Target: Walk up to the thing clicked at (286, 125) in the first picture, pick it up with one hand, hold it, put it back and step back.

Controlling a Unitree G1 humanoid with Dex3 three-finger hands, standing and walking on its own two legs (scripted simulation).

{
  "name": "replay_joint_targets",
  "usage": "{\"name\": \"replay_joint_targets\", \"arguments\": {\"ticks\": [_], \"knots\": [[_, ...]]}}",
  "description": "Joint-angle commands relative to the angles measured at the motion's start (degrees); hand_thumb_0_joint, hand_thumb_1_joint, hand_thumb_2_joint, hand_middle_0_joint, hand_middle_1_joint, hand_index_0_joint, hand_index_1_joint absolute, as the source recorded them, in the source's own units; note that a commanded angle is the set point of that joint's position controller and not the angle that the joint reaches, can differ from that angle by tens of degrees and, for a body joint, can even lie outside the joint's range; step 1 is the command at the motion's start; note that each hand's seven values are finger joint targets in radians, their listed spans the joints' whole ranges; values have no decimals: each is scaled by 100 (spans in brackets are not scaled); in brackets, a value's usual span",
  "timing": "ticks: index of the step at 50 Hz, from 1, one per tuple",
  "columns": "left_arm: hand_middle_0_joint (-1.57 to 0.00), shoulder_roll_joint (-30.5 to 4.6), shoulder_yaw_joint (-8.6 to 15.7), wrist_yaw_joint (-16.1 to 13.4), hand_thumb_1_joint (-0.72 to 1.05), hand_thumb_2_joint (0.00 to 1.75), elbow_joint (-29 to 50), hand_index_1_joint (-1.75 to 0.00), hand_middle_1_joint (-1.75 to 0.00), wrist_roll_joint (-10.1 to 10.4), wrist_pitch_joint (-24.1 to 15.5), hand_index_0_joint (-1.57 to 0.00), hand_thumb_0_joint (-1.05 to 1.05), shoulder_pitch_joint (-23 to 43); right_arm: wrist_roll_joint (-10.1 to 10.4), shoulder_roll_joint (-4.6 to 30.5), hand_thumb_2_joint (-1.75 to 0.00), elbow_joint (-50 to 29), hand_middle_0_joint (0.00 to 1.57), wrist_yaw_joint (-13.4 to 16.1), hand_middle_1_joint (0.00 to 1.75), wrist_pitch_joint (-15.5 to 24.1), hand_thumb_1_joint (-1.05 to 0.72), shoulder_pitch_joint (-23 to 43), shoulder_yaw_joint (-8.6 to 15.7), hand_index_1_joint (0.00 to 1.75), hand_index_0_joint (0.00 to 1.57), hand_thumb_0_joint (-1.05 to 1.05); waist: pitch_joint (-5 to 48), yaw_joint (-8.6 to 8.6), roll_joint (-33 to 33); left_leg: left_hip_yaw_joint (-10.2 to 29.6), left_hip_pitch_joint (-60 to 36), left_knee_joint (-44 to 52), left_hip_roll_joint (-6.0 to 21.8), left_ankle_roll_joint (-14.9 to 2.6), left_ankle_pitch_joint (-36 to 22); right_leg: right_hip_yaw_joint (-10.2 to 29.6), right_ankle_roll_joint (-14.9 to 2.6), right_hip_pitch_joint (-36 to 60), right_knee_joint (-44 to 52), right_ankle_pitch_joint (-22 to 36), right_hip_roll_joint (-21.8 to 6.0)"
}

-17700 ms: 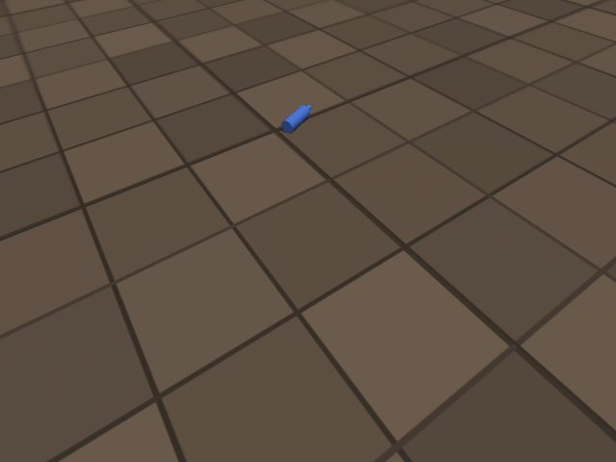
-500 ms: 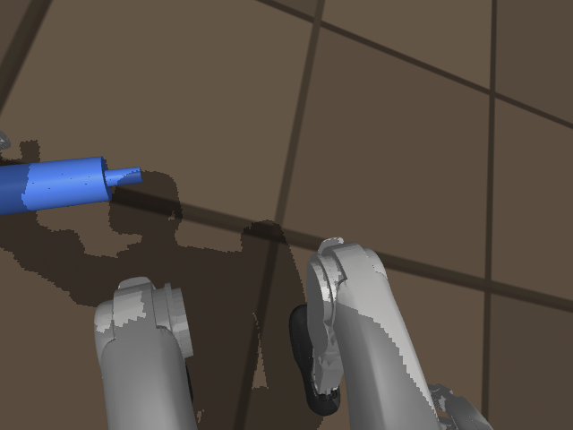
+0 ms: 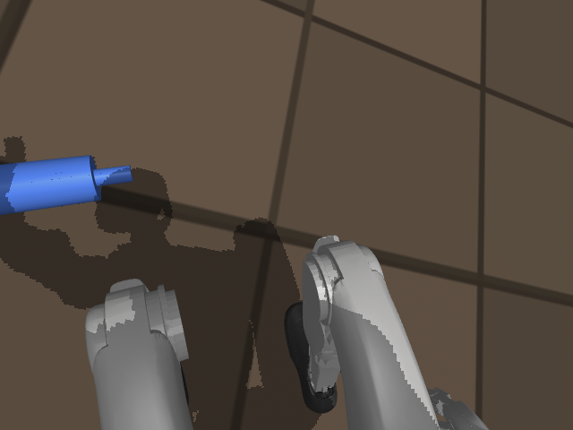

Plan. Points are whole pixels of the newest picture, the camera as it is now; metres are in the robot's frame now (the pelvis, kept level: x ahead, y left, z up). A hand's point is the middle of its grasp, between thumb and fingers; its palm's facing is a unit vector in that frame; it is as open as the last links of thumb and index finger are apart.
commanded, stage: rise first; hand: left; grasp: from above
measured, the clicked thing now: (49, 183) +0.50 +0.29 -0.28
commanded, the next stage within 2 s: approach in 0.68 s
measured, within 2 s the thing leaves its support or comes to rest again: neither
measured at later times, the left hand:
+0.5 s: hand out of the picture +0.45 +0.36 -0.16, palm faces -0.43 -0.08 -0.90, open 14.3 cm
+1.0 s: hand out of the picture +0.46 +0.34 -0.16, palm faces -0.44 -0.05 -0.90, open 14.2 cm
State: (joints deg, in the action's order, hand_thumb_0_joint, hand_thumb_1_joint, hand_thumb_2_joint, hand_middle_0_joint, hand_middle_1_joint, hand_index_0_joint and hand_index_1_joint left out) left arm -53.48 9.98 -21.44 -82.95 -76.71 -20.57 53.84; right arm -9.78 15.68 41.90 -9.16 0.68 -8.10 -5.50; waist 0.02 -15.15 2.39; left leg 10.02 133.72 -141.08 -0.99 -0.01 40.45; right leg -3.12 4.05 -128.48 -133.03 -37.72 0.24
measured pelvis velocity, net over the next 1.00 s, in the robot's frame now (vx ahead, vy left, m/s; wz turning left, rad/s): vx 0.00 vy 0.00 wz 0.01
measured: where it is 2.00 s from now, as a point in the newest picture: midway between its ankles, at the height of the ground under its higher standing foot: (246, 402)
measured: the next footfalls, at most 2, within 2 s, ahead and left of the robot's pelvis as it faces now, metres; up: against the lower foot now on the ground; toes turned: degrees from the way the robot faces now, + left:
none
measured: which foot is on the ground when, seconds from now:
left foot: down 0.00-1.00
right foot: down 0.00-1.00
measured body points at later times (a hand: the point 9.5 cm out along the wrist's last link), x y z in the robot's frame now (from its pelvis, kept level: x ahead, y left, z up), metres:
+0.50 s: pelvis +0.00 +0.00 +0.00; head +0.23 +0.10 +0.37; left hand +0.46 +0.36 -0.11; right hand +0.06 -0.27 -0.08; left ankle +0.07 +0.12 -0.29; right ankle +0.11 -0.14 -0.29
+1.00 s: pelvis +0.00 +0.00 +0.00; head +0.24 +0.10 +0.37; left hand +0.48 +0.34 -0.10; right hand +0.05 -0.27 -0.08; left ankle +0.07 +0.12 -0.29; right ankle +0.11 -0.14 -0.29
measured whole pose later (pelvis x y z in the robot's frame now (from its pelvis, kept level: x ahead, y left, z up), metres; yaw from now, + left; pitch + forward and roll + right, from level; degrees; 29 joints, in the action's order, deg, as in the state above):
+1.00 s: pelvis +0.00 +0.00 +0.00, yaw +0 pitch +33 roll -11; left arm -52.1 4.5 -19.6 -83.4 -76.3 -19.1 58.2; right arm -8.8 15.8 41.4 -9.2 1.0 -9.2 -5.9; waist 1.1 -15.5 2.0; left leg 9.5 133.9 -139.9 -1.2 -0.1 39.4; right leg -2.8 4.0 -128.7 -132.2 -37.0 0.0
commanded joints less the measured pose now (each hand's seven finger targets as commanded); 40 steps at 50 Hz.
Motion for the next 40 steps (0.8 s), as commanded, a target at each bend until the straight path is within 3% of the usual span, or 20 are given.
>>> {"name": "replay_joint_targets", "arguments": {"ticks": [1,4,5,7,9,12,17,18,21,24,27,28,32,34,38,39,40], "knots": [[-6,-1661,239,-229,-60,107,1020,-102,-100,139,33,-4,0,1605,31,1663,-90,-41,20,86,30,8,-91,-1125,515,30,20,0,3931,45,-2497,-504,-3537,1722,19,-81,-1395,-735,-496,1472,1032,1267,125],[-6,-1487,113,-185,-61,107,958,-102,-100,130,73,-4,0,1591,50,1626,-90,-51,20,72,30,-6,-91,-1127,525,30,20,0,3844,2,-2477,-514,-3499,1751,18,-83,-1339,-720,-516,1440,1084,1243,128],[-7,-1634,214,-199,-60,106,957,-102,-100,154,86,-5,0,1647,62,1651,-90,-50,20,73,30,-6,-91,-1140,524,30,20,0,3851,9,-2398,-525,-3410,1717,7,-100,-1277,-707,-518,1456,1096,1218,127],[-6,-1483,130,-155,-60,106,934,-102,-101,188,99,-5,0,1582,65,1621,-90,-68,20,72,30,-6,-91,-1143,515,30,20,0,3746,14,-2385,-552,-3339,1730,2,-109,-1250,-699,-504,1496,1120,1197,115],[-6,-1560,139,-123,-60,106,901,-102,-101,148,94,-5,0,1544,71,1626,-90,-62,20,72,30,-18,-91,-1125,491,30,20,0,3816,53,-2335,-555,-3332,1728,-7,-115,-1247,-688,-516,1544,1141,1201,134],[-7,-1442,16,-68,-61,107,761,-103,-100,144,55,-5,0,1618,90,1604,-90,-65,20,64,30,-17,-91,-1132,472,30,20,0,3640,-34,-2183,-542,-3124,1740,-23,-133,-1042,-701,-529,1499,1187,1042,144],[-7,-1623,132,-96,-60,106,926,-103,-101,175,-2,-5,0,1836,90,1654,-90,-101,20,86,30,-13,-91,-1086,475,30,20,0,3717,20,-2283,-528,-3286,1746,-7,-112,-1064,-688,-516,1455,1157,1040,122],[-6,-1587,92,-101,-60,106,779,-103,-101,131,2,-5,0,1784,76,1657,-90,-97,20,76,30,-6,-91,-1130,448,30,20,0,3581,-66,-2280,-497,-3281,1731,-1,-105,-1105,-718,-506,1415,1108,1064,119],[-7,-1674,186,-133,-60,107,850,-102,-100,114,-6,-5,0,1755,95,1650,-90,-88,20,82,30,-16,-91,-1139,459,30,20,0,3835,26,-2318,-537,-3345,1709,-13,-102,-1246,-694,-522,1524,1115,1173,131],[-6,-1437,27,-107,-61,107,673,-103,-101,84,17,-5,0,1602,72,1622,-90,-104,20,71,30,-16,-91,-1145,444,30,20,0,3688,1,-2361,-532,-3354,1780,-14,-99,-1140,-720,-516,1443,1139,1084,131],[-7,-1503,34,-98,-60,107,694,-103,-101,87,51,-5,0,1724,94,1626,-90,-109,20,76,30,-6,-91,-1139,438,30,20,0,3573,-27,-2289,-534,-3189,1792,-22,-114,-951,-709,-534,1385,1172,963,132],[-7,-1573,123,-112,-61,107,862,-103,-100,122,51,-5,0,1715,100,1658,-90,-117,20,83,30,-9,-91,-1148,460,30,20,0,3692,44,-2372,-516,-3329,1819,-14,-99,-1066,-712,-511,1411,1136,1039,103],[-7,-1510,40,-96,-60,107,787,-103,-101,99,45,-5,0,1761,99,1629,-90,-108,20,73,30,10,-91,-1164,441,30,20,0,3648,-29,-2262,-495,-3288,1777,-7,-102,-1051,-719,-535,1371,1128,1029,131],[-7,-1701,156,-112,-59,106,1028,-103,-101,137,39,-5,0,1886,116,1656,-90,-121,20,77,30,24,-91,-1198,466,30,20,0,3809,4,-2428,-555,-3340,1721,-22,-105,-1168,-668,-524,1501,1135,1129,112],[-7,-1674,164,-125,-59,106,854,-102,-101,136,22,-5,0,1816,89,1621,-90,-114,20,70,30,32,-91,-1210,441,30,20,0,3688,-52,-2207,-608,-3070,1675,-38,-137,-1056,-667,-527,1598,1205,1050,134],[-7,-1728,195,-131,-61,114,913,-102,-96,130,6,-2,0,1861,80,1623,-90,-98,20,77,30,22,-91,-1230,440,30,20,0,3821,-31,-2224,-614,-3125,1663,-28,-139,-1088,-674,-518,1651,1215,1070,141],[-6,-1763,234,-127,-60,106,898,-104,-103,138,31,-5,0,1795,95,1665,-90,-111,20,91,30,28,-91,-1212,452,30,20,0,3779,13,-2260,-591,-3186,1702,-46,-123,-1119,-670,-536,1560,1194,1068,123]]}}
